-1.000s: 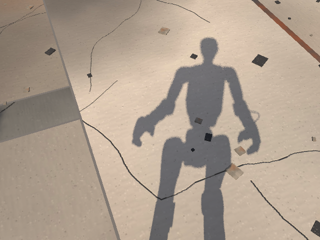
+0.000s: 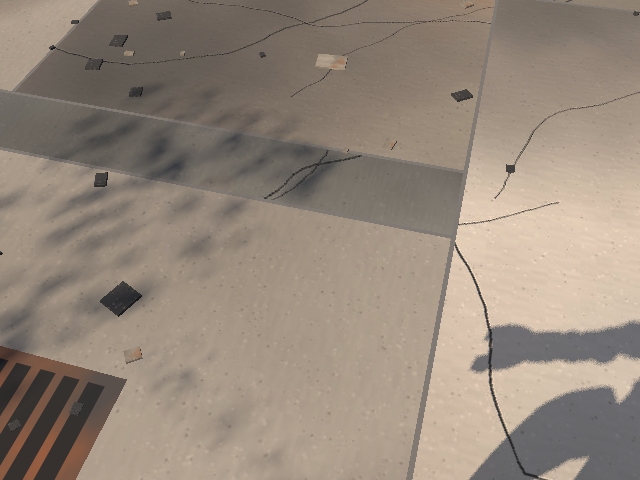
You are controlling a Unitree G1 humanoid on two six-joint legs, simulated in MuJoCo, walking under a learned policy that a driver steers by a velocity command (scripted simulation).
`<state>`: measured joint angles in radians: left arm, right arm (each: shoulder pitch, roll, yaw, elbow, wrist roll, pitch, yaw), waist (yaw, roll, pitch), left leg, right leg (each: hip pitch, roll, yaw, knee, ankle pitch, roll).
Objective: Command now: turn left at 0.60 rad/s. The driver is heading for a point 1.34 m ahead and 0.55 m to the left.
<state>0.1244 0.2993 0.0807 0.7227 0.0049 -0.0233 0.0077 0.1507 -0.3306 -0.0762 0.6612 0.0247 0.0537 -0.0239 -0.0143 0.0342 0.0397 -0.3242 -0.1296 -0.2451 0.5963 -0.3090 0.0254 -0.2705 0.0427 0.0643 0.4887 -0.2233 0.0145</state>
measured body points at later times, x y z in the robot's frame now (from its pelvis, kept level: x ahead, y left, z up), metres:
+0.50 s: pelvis +0.01 +0.06 +0.00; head +0.02 +0.09 +0.45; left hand +0.07 +0.37 -0.11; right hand +0.20 -0.19 -0.08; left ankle -0.04 +0.13 -0.73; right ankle +0.03 -0.10 -0.67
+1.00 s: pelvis +0.26 +0.12 +0.00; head +0.28 +0.14 +0.45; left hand +0.28 +0.44 -0.09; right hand +0.43 -0.10 -0.12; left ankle +0.05 +0.16 -0.64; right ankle +0.35 +0.06 -0.73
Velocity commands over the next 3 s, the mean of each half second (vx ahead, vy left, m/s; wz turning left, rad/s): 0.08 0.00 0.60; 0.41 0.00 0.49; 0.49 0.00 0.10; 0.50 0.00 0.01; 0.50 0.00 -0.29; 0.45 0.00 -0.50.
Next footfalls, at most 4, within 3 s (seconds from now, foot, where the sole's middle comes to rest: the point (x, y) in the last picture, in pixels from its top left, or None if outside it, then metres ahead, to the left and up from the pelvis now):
0.40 left None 0.00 0.15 -0.77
0.88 right None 0.39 0.08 -0.77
1.38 left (119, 464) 0.51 0.45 -0.77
1.90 right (164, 306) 0.89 0.42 -0.77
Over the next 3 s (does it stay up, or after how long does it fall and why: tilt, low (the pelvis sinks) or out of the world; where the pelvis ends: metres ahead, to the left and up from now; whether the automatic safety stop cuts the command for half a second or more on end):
stays up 1.20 0.63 -0.01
